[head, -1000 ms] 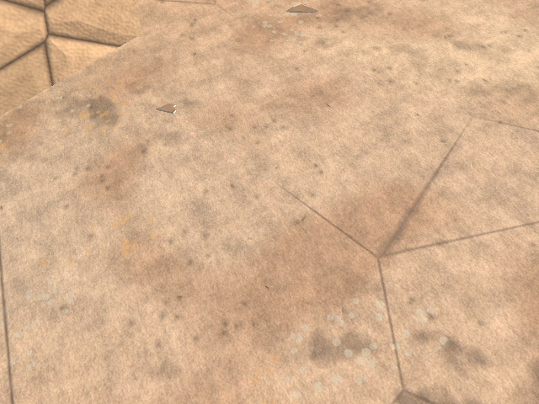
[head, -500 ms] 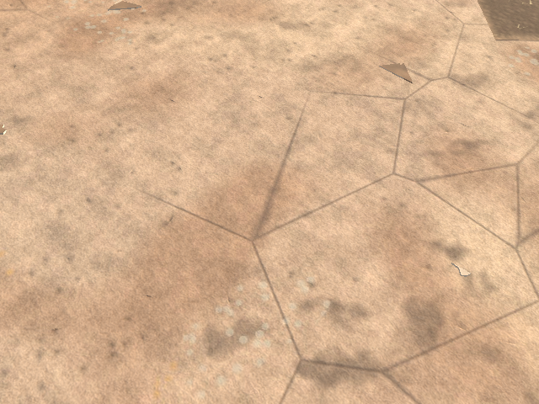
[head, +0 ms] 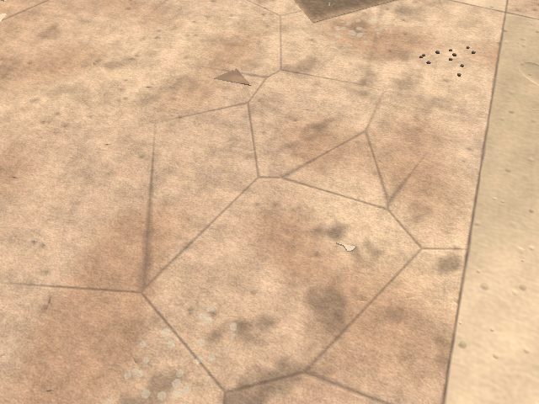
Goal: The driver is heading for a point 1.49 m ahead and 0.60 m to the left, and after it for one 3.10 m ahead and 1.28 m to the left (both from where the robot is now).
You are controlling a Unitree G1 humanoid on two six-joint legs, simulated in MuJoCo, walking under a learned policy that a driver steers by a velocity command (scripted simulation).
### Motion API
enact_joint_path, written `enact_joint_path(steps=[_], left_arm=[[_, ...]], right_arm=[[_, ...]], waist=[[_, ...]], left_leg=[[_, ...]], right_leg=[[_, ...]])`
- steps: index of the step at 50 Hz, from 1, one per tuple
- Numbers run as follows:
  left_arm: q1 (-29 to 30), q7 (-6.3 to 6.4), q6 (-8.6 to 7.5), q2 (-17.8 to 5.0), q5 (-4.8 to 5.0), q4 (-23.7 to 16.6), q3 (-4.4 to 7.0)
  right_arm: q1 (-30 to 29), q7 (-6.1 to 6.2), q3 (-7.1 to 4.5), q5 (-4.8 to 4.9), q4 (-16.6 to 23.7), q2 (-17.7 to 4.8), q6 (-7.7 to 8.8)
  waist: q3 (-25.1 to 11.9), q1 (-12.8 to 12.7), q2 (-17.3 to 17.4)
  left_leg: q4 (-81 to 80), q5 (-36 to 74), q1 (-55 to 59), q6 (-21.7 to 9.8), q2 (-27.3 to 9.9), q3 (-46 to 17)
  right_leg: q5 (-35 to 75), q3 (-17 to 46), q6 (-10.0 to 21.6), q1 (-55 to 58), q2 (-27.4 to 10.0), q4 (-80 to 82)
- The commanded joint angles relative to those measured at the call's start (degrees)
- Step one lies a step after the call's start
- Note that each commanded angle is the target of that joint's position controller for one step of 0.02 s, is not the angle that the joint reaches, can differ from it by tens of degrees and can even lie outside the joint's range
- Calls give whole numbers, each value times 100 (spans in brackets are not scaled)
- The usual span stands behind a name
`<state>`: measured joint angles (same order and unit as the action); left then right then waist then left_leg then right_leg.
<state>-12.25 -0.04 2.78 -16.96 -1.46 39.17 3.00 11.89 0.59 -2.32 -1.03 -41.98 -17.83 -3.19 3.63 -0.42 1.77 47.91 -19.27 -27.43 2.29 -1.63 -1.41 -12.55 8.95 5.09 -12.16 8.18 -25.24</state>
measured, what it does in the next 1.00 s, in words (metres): walks ahead, turning left: left foot, then right foot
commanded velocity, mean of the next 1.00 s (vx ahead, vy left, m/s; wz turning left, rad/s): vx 0.46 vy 0.00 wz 0.63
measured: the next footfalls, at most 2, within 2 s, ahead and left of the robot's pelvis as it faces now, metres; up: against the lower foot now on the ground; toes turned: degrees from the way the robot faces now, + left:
left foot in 0.12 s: +0.06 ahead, +0.12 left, +0.00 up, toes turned +2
right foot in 0.48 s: +0.13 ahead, -0.09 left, +0.00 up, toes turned +28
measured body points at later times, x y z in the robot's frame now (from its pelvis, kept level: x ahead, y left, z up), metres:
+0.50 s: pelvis +0.06 +0.00 -0.01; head +0.08 +0.01 +0.44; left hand +0.10 +0.32 -0.10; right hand +0.25 -0.25 -0.11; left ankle +0.02 +0.11 -0.73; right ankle +0.09 -0.10 -0.74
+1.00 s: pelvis +0.26 +0.19 -0.04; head +0.30 +0.20 +0.41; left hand -0.01 +0.26 -0.15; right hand +0.59 +0.21 -0.12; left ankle +0.29 +0.30 -0.74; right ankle +0.12 -0.10 -0.68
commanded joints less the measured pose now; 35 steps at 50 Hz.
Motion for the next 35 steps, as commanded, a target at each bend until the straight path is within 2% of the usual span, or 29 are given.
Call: enact_joint_path(steps=[1,3,5,6,7,8,9,10,11,12,13,14,16,17,18,19,20,21,22,23,24,25,26,27,28,29,31,35], left_arm=[[-93,57,-134,-461,-96,-142,-7],[-87,118,-118,-808,-85,-33,67],[-61,196,-92,-960,30,36,111],[-106,233,-112,-956,50,36,117],[-109,249,-131,-794,15,-117,90],[105,264,-92,-639,26,-297,56],[238,274,-87,-668,-47,-325,40],[242,239,-100,-605,-32,-271,33],[286,207,-99,-557,-2,-217,27],[360,171,-95,-557,22,-253,31],[376,143,-97,-536,15,-257,15],[398,117,-92,-483,17,-255,-8],[569,98,-92,-406,47,-340,-48],[592,70,-116,-432,12,-374,-65],[681,35,-141,-460,-13,-405,-70],[752,8,-172,-501,-32,-435,-66],[770,1,-209,-533,-14,-442,-60],[693,18,-261,-538,38,-423,-59],[393,56,-320,-514,108,-333,-61],[-261,129,-385,-511,161,-128,-38],[-1098,240,-456,-893,135,102,74],[-1080,305,-515,-1520,56,35,200],[-424,298,-514,-1712,-115,-140,243],[-111,262,-538,-1332,-140,-198,163],[17,218,-583,-1030,-78,-219,77],[-15,194,-639,-952,-45,-210,48],[-383,165,-735,-910,-27,-71,43],[-1139,44,-854,-792,-52,209,59]], right_arm=[[-107,-29,-6,66,234,-252,53],[-115,-52,-70,95,256,-463,58],[78,-71,-61,75,238,-447,145],[109,-66,-81,28,256,-567,212],[351,-58,-165,-53,261,-997,284],[429,-108,-340,60,186,-1437,269],[942,-160,-323,71,65,-1201,276],[852,-150,-342,110,40,-1096,268],[506,-117,-346,101,119,-969,216],[269,-76,-347,115,193,-899,174],[171,-62,-353,112,234,-837,144],[217,-70,-372,109,251,-828,113],[420,-80,-448,106,236,-909,71],[586,-93,-500,97,214,-985,55],[589,-126,-537,50,246,-1046,46],[490,-165,-560,2,290,-1095,45],[349,-203,-573,-33,340,-1111,52],[131,-233,-578,-46,411,-1092,64],[-263,-251,-575,-43,528,-1062,71],[-743,-237,-569,-37,662,-1018,77],[-1021,-190,-517,-39,788,-782,140],[-568,-155,-326,83,858,-98,224],[-747,-168,-322,12,994,-385,278],[-870,-234,-368,-13,1025,-633,295],[-767,-334,-390,-47,932,-689,301],[-536,-433,-386,-82,818,-654,287],[-441,-580,-355,-118,773,-604,221],[-975,-648,-267,-94,926,-512,168]], waist=[[-565,-175,-816],[-364,-110,-797],[-303,84,-585],[-358,97,-351],[-525,42,488],[-261,46,1251],[-413,262,997],[-360,176,616],[-285,68,369],[-276,-3,391],[-427,-9,440],[-559,39,432],[-665,182,436],[-900,271,418],[-889,338,527],[-753,346,713],[-612,304,813],[-492,189,791],[-409,-81,687],[-338,-566,482],[-359,-993,-36],[-673,-740,-1607],[-329,-421,-1166],[-100,-191,-669],[-10,-102,-510],[-68,-50,-641],[-70,-122,-807],[198,-375,-648]], left_leg=[[-696,-28,1023,-174,63,112],[-1032,-258,1087,-307,272,177],[-2031,342,1387,-457,326,127],[-2469,940,1628,-569,132,-389],[-2808,2109,1972,-839,-788,-1774],[-2828,3915,2060,-1751,-1671,-3086],[-2989,4086,2364,-2131,-1842,-3570],[-2904,3645,2372,-2080,-1544,-3105],[-2872,3174,2207,-1829,-1149,-2645],[-2878,2931,2141,-1605,-865,-2399],[-2831,2950,2205,-1468,-619,-2204],[-2789,2932,2248,-1413,-476,-2138],[-2729,2689,2329,-1428,-431,-2318],[-2907,1182,2323,-1489,-392,-2540],[-3151,-553,2151,-1535,-365,-2829],[-3337,-1604,1866,-1545,-362,-3110],[-3412,-1990,1524,-1520,-346,-3282],[-3380,-1956,1081,-1433,-275,-3316],[-3274,-1752,408,-1244,-110,-3184],[-2945,-1693,-441,-948,195,-2892],[-2117,-1830,-1543,-472,742,-2186],[-11,-1699,-2028,-375,1303,-1085],[869,-759,-2432,-315,845,-959],[1313,-183,-2383,-336,361,-888],[1475,151,-2365,-303,255,-791],[1701,408,-2240,-254,216,-644],[2252,774,-2290,-257,65,-379],[2573,1238,-2885,-329,-71,-275]], right_leg=[[1808,744,612,-3,-1664,627],[2159,741,635,96,-1798,325],[2386,609,467,183,-1800,-116],[1908,498,257,100,-1625,-423],[1006,-7,0,-294,-1044,-1460],[-1396,-850,-338,-1307,-23,-2136],[-2450,-518,-388,-1740,-93,-3077],[-2170,-353,-426,-1891,-243,-3517],[-1757,-292,-498,-1916,-403,-3589],[-1449,-288,-562,-1933,-492,-3408],[-1269,-364,-644,-1854,-491,-3211],[-1197,-464,-717,-1782,-431,-3021],[-1174,-500,-793,-1770,-385,-2590],[-1245,-493,-789,-1632,-398,-2347],[-1326,-477,-754,-1525,-399,-2091],[-1433,-499,-729,-1389,-353,-1833],[-1476,-517,-710,-1148,-308,-1606],[-1408,-510,-678,-728,-278,-1290],[-1212,-512,-612,56,-264,-742],[-582,-594,-520,1199,-323,157],[-668,-466,-436,2522,-727,757],[-2789,1813,-168,2703,-2618,1523],[-3741,3197,157,1708,-3257,1919],[-3618,2824,249,1274,-3165,1760],[-3148,2124,158,1151,-2816,1720],[-2591,1452,50,1134,-2489,1741],[-1925,621,-24,1121,-2229,1810],[-1174,-260,-127,1399,-2193,1843]])
Keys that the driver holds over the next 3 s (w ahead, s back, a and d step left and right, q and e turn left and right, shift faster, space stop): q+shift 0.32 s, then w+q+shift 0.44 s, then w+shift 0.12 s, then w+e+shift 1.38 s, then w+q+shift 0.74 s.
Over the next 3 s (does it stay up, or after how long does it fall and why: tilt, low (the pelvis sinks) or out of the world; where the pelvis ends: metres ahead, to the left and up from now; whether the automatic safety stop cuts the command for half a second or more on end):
stays up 1.91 0.46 0.00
